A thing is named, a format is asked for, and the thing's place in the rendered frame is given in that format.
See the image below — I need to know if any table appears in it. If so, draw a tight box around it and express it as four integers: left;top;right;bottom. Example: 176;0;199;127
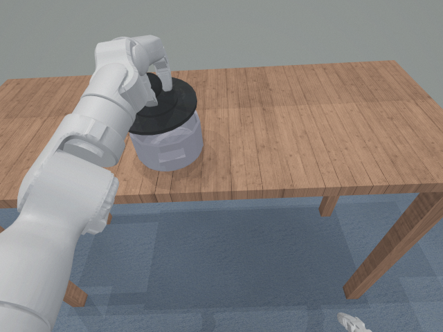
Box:
0;60;443;307

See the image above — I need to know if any left robot upper arm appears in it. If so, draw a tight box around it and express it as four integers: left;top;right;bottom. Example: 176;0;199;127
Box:
0;149;119;332

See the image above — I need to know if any pot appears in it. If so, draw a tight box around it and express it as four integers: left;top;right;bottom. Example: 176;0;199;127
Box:
129;110;204;172

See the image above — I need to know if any left robot forearm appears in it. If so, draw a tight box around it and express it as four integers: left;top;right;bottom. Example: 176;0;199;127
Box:
17;37;150;213

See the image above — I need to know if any lid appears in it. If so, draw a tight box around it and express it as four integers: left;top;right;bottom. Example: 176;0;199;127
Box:
128;77;197;136

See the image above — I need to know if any knob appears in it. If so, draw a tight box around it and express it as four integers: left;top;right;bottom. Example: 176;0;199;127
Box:
147;73;162;97

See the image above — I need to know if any robot left hand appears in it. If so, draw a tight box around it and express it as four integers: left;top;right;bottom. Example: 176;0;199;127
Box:
131;35;172;107

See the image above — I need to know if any robot right hand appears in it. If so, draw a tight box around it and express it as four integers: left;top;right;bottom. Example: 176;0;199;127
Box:
337;313;372;332

